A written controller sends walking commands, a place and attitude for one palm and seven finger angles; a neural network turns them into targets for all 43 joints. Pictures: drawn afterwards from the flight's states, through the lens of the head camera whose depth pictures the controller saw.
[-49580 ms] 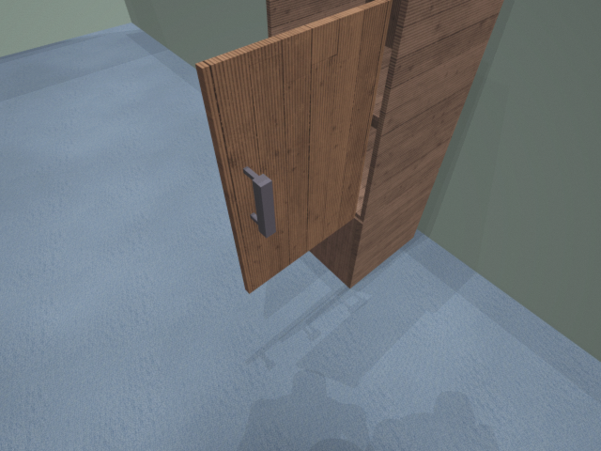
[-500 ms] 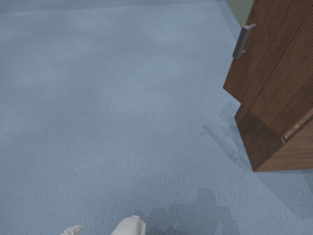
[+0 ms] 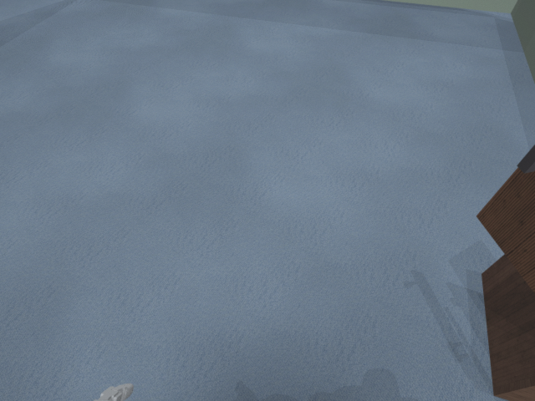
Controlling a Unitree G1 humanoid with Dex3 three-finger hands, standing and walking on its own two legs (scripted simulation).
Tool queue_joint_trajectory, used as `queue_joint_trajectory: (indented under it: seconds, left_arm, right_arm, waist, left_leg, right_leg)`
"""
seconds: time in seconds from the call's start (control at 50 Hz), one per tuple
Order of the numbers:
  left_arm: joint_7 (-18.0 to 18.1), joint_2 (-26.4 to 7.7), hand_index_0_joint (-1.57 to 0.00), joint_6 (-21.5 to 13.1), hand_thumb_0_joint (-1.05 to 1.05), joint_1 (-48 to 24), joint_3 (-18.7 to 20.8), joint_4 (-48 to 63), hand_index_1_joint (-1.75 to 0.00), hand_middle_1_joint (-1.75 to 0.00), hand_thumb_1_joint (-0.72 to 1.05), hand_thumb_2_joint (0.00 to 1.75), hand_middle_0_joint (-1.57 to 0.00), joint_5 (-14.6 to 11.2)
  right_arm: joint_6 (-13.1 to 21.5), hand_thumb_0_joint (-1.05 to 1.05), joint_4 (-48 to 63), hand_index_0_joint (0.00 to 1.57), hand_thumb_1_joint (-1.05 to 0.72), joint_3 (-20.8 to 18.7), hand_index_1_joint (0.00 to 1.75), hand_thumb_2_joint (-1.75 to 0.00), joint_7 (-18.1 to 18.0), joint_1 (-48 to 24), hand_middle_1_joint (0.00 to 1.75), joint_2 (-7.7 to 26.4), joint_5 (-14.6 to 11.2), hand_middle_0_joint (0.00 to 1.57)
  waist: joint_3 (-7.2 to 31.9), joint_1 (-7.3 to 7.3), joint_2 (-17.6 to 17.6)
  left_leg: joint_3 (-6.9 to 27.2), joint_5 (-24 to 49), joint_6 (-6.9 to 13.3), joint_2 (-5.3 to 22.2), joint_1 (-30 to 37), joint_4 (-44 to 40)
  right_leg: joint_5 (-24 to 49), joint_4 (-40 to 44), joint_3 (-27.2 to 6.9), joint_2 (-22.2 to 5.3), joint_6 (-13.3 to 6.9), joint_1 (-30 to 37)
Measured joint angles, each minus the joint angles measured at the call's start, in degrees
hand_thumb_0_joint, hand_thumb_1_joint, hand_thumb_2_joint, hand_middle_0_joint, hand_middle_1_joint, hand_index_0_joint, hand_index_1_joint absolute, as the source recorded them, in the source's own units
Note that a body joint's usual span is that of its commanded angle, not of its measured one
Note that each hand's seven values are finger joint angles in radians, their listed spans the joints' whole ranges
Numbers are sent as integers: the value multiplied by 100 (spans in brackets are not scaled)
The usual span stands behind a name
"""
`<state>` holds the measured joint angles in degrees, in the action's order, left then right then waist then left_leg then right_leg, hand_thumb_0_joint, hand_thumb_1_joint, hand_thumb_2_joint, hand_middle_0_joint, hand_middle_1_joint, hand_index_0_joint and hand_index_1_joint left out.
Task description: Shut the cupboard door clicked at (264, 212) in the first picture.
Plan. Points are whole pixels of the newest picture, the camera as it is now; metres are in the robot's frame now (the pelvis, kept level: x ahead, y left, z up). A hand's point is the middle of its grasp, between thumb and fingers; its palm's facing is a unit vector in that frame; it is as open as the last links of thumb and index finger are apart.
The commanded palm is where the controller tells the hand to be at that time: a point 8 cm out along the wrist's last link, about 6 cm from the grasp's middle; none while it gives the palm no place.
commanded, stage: walk to a spot facing it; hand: left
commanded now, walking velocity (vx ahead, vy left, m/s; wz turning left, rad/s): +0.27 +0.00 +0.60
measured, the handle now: out of the picture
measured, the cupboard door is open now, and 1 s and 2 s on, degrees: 30 30 30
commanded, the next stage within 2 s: turn to face it in 0.98 s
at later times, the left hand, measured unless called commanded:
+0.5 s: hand out of the picture +0.06 +0.23 -0.18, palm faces +0.35 -0.91 -0.21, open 7.4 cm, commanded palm none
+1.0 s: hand (136, 321) +0.26 +0.26 -0.13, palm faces +0.54 -0.80 -0.26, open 7.3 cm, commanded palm none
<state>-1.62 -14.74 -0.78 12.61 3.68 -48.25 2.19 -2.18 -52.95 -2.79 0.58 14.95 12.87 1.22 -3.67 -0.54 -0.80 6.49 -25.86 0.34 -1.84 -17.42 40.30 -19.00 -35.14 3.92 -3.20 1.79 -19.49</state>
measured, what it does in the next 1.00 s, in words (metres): walks ahead, turning left: left foot, then right foot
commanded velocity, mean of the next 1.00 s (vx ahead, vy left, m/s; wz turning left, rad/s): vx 0.08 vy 0.00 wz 0.60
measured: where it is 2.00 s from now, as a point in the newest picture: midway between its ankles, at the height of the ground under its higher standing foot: (246, 371)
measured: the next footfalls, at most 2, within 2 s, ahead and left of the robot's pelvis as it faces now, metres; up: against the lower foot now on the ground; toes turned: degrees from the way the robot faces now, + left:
left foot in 0.40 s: +0.20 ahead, +0.14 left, +0.00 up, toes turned +22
right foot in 0.86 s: +0.36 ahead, -0.04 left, +0.00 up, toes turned +29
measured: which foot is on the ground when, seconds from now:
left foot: up 0.00-0.38, down 0.40-0.84, up 0.86-1.00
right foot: down 0.00-0.38, up 0.40-0.84, down 0.86-1.00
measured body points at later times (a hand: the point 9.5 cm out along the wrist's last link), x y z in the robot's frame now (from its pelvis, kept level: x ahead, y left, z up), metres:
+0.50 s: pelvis +0.13 +0.04 -0.01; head +0.18 +0.09 +0.44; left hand +0.05 +0.28 -0.17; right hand +0.34 -0.15 -0.12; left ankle +0.16 +0.13 -0.72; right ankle +0.09 -0.12 -0.64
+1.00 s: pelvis +0.27 +0.04 +0.01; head +0.32 +0.05 +0.46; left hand +0.23 +0.30 -0.11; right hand +0.44 -0.17 -0.14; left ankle +0.16 +0.12 -0.64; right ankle +0.32 -0.06 -0.72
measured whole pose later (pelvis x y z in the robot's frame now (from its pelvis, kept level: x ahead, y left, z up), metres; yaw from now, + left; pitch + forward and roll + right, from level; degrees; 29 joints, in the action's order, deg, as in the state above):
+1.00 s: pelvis +0.27 +0.04 +0.01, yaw +37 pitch +1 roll +1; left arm 1.0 -10.1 -0.6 8.9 1.8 -47.5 1.6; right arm -3.3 -54.6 -5.0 0.6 15.0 14.3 1.0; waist -5.1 -3.6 -1.5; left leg 0.8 -27.0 -2.3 -1.4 -28.1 66.1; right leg -17.7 -30.6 7.2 -4.7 0.2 -13.8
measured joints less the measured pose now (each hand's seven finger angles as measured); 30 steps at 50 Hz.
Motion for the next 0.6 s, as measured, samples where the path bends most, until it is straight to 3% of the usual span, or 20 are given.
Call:
queue_joint_trajectory:
  seconds: [0.04,0.08,0.14,0.2,0.28,0.34,0.38,0.4,0.42,0.48,0.52,0.6]
  left_arm:
    - [72,116,-20,-72,0,54,-34,-16,-29,-30,91,90,-20,-8]
    - [135,231,-20,-110,0,210,-45,-101,-29,-30,91,90,-20,-13]
    - [178,372,-20,-164,0,434,-72,-303,-29,-30,91,90,-20,-25]
    - [205,481,-20,-207,0,587,-119,-459,-29,-30,91,90,-20,-31]
    - [228,576,-20,-192,0,745,-162,-593,-29,-30,91,90,-20,-29]
    - [223,557,-21,-129,0,879,-151,-652,-29,-30,91,90,-20,-30]
    - [204,522,-21,-71,0,1033,-123,-681,-30,-30,91,90,-20,-55]
    - [178,503,-21,-17,0,1085,-111,-696,-30,-30,91,90,-21,-87]
    - [173,433,-21,73,0,1021,-94,-711,-30,-30,91,90,-21,-99]
    - [213,236,-21,249,0,662,5,-663,-29,-30,91,90,-20,-85]
    - [181,162,-20,249,1,364,68,-546,-29,-30,91,90,-20,-57]
    - [120,86,-20,176,0,-131,111,-231,-29,-30,91,90,-20,-31]
  right_arm:
    - [-76,1,-131,20,-90,-70,30,-90,16,4,30,52,20,20]
    - [-95,1,-207,20,-91,-119,30,-90,61,-34,30,83,50,20]
    - [-67,1,-173,20,-91,-159,30,-90,139,-151,30,88,40,20]
    - [-64,1,-85,20,-91,-152,30,-90,175,-344,30,59,22,20]
    - [-83,1,19,20,-91,-89,30,-90,206,-692,30,28,9,20]
    - [-53,1,146,20,-91,-25,30,-90,212,-955,30,5,11,20]
    - [49,1,300,20,-91,20,30,-90,218,-1035,30,36,27,20]
    - [136,1,383,20,-91,22,30,-90,206,-1045,30,75,43,20]
    - [206,1,416,20,-91,25,30,-90,169,-1081,30,62,28,20]
    - [268,0,465,20,-91,81,30,-90,48,-997,30,8,10,20]
    - [265,0,428,20,-91,93,30,-90,-18,-881,30,-12,22,20]
    - [238,0,253,20,-91,112,30,-90,-48,-598,30,-63,30,20]
  waist:
    - [-9,3,-94]
    - [34,3,-90]
    - [53,-71,-32]
    - [-55,-81,67]
    - [-292,42,162]
    - [-454,161,271]
    - [-467,193,292]
    - [-418,171,219]
    - [-453,168,259]
    - [-449,196,349]
    - [-409,170,327]
    - [-264,77,226]
  left_leg:
    - [-84,-343,23,-30,-474,1399]
    - [-337,9,-7,40,-908,2410]
    - [-633,616,-102,258,-1329,2745]
    - [-843,810,-151,392,-1503,2256]
    - [-1106,893,-113,423,-1413,1092]
    - [-1330,903,8,290,-1127,224]
    - [-1424,1388,161,185,-719,-451]
    - [-1334,1722,376,207,-707,-453]
    - [-1304,1549,483,167,-791,-170]
    - [-1189,1015,491,60,-719,-37]
    - [-1059,1113,422,-8,-569,-317]
    - [-763,1298,442,-103,-256,-863]
  right_leg:
    - [35,-135,227,-53,-183,136]
    - [4,101,382,-126,-236,417]
    - [118,693,647,-220,-195,892]
    - [142,1079,926,-310,-149,1269]
    - [-56,1143,1272,-399,-31,1604]
    - [-405,790,1454,-540,99,1698]
    - [-750,-7,1480,-702,172,1518]
    - [-1002,-847,1331,-701,193,1198]
    - [-1269,-1723,980,-673,179,833]
    - [-1245,-3224,222,-452,153,-131]
    - [-874,-3309,1,-410,162,-574]
    - [-321,-2716,-267,-372,209,-1039]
